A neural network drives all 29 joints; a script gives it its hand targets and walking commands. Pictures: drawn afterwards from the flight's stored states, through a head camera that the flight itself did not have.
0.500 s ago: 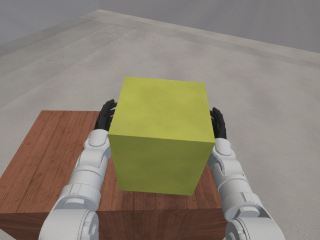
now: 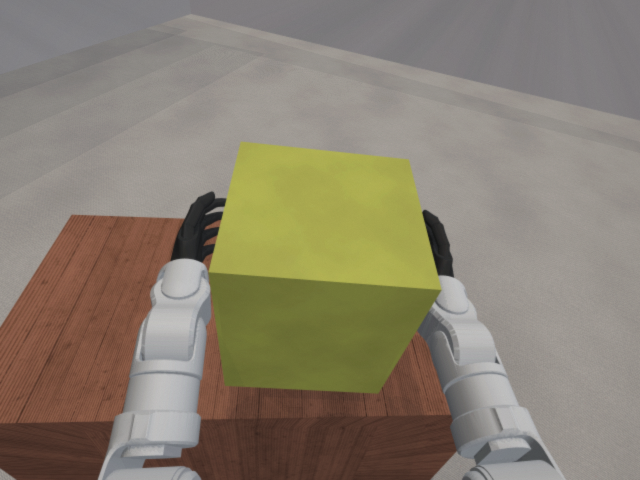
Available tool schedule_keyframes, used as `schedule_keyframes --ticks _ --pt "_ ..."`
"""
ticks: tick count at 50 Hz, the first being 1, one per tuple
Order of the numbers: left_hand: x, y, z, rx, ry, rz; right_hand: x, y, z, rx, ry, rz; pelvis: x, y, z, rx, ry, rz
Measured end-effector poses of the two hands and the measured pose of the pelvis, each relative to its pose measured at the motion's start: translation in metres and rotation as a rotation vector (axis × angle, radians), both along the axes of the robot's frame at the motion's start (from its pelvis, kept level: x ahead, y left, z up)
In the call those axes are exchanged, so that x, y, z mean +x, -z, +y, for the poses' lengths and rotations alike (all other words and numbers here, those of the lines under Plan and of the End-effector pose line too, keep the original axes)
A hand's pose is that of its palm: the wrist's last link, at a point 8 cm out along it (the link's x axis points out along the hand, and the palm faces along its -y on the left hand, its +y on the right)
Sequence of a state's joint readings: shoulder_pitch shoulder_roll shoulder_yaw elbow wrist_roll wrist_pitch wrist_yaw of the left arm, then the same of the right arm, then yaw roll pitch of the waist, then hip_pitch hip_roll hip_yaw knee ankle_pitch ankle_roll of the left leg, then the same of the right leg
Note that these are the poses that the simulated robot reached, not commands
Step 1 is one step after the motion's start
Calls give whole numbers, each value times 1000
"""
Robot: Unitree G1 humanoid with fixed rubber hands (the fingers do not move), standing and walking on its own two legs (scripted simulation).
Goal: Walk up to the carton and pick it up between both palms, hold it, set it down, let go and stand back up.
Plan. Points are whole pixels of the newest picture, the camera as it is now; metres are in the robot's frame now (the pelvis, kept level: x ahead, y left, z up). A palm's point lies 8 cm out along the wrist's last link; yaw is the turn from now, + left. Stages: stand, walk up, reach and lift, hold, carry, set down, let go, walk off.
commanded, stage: reach and lift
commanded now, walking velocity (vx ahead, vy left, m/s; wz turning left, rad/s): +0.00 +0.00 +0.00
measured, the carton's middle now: (314, 275) +0.36 -0.01 +0.10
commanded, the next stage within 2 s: hold in 1.10 s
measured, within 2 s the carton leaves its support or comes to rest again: neither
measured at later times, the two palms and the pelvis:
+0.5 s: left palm (191, 246) +0.35 +0.14 +0.15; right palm (440, 263) +0.34 -0.16 +0.14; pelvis -0.01 +0.00 +0.00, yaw -1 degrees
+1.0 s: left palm (189, 237) +0.35 +0.14 +0.16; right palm (443, 256) +0.34 -0.16 +0.15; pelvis -0.01 +0.00 +0.00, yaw -1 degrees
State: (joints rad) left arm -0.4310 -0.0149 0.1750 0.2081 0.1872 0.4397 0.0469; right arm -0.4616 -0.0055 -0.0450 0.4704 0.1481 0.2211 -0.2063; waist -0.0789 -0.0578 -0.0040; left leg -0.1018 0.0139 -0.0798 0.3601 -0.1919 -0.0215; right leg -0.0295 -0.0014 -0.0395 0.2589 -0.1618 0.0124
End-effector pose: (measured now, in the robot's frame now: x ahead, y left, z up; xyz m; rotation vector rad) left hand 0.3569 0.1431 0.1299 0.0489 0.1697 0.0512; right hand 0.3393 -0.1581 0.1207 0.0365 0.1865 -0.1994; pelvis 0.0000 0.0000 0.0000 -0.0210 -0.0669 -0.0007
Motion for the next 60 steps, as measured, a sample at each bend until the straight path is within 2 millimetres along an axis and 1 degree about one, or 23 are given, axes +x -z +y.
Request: schedule_keyframes --ticks 7,14,32,50,60 --pt "-2 -11 -5 11 3 1 -4 -6 -5 7 4 0 -5 0 1 2 12 -4" --pt "-2 -18 -8 12 -2 6 -2 -12 -8 8 -6 2 -9 0 0 5 20 -10" --pt "-4 -24 0 9 -17 -2 2 -22 0 11 -21 -10 -7 0 -1 4 6 -26" --pt "-3 -35 -3 16 -14 -8 1 -30 -3 19 -17 -17 -8 0 1 2 14 -33" --pt "-9 -42 1 10 -33 -17 2 -39 0 22 -35 -28 -10 1 -2 1 12 -43"
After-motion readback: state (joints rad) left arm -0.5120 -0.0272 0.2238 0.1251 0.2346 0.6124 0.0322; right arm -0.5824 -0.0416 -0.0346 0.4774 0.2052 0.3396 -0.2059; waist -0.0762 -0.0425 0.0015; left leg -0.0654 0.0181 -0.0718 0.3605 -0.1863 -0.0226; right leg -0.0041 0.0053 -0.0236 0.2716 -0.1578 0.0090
